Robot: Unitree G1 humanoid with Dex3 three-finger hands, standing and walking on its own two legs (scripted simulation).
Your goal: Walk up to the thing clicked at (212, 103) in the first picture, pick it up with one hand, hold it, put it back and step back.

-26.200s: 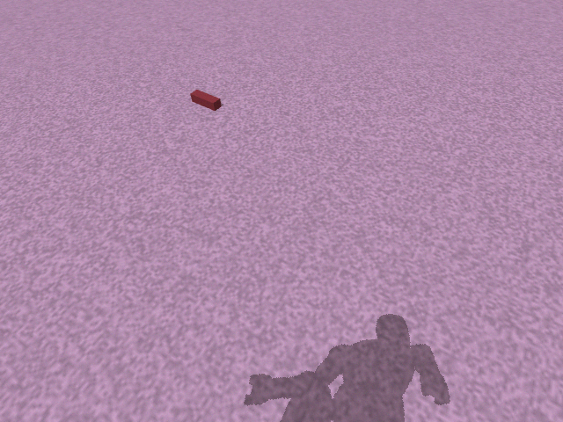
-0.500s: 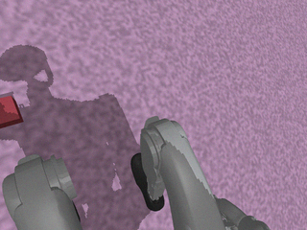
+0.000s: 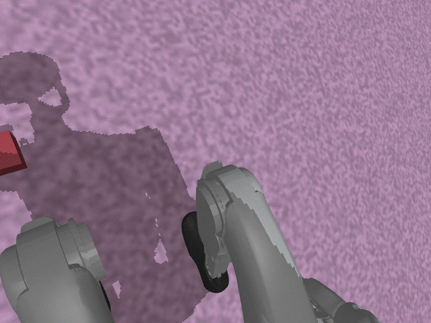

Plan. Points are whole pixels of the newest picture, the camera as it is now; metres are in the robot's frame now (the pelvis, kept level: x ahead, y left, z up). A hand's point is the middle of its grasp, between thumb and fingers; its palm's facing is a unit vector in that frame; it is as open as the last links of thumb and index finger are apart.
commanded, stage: open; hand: left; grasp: from above
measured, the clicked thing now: out of the picture +0.42 +0.32 -0.27
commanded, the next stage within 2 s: withdraw in 0.20 s
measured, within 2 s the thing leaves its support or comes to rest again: neither
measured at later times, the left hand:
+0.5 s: hand out of the picture +0.43 +0.32 -0.23, palm faces -0.39 -0.15 -0.91, open 13.9 cm
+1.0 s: hand out of the picture +0.41 +0.32 -0.06, palm faces -0.48 -0.11 -0.87, open 13.9 cm
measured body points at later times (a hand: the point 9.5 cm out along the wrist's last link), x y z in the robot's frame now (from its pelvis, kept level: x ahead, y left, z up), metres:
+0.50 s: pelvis +0.00 +0.00 +0.00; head +0.25 +0.13 +0.35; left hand +0.45 +0.32 -0.18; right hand +0.06 -0.26 -0.06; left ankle +0.06 +0.12 -0.26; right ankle +0.12 -0.14 -0.26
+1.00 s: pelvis -0.01 -0.02 +0.07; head +0.19 +0.06 +0.46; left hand +0.43 +0.32 -0.01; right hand +0.12 -0.28 -0.05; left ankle +0.06 +0.12 -0.26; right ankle +0.12 -0.14 -0.26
